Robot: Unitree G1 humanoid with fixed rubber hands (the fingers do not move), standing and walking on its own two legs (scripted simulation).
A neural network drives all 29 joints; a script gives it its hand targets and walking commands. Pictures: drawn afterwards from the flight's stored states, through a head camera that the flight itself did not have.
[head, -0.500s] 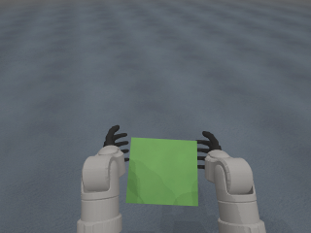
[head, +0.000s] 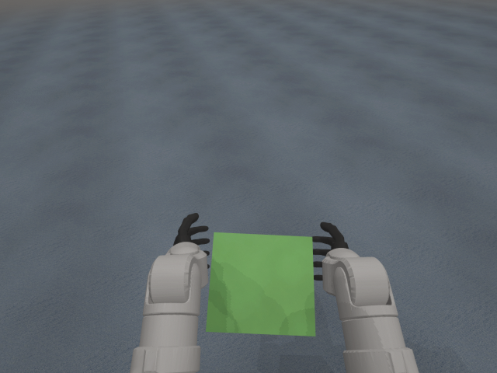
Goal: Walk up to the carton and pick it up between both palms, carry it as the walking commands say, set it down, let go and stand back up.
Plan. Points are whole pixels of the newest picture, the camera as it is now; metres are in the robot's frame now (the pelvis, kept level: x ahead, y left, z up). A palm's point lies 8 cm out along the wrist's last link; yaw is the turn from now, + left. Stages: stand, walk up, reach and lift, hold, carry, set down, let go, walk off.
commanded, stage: carry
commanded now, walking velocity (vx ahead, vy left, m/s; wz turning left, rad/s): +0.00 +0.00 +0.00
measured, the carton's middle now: (257, 285) +0.33 +0.00 -0.03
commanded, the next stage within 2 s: none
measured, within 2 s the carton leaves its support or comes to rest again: neither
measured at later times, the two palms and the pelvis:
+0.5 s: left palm (186, 247) +0.33 +0.12 +0.08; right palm (331, 258) +0.31 -0.12 +0.06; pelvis +0.02 +0.01 +0.00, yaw +0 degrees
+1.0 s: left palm (189, 257) +0.33 +0.12 +0.06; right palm (333, 269) +0.30 -0.13 +0.05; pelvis +0.02 +0.01 +0.00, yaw -1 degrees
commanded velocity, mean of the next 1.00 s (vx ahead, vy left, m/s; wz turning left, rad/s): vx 0.00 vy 0.00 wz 0.00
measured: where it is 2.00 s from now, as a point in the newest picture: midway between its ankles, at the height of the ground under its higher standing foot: outside the picture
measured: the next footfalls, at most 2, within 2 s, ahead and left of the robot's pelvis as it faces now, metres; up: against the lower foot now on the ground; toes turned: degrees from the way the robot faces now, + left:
none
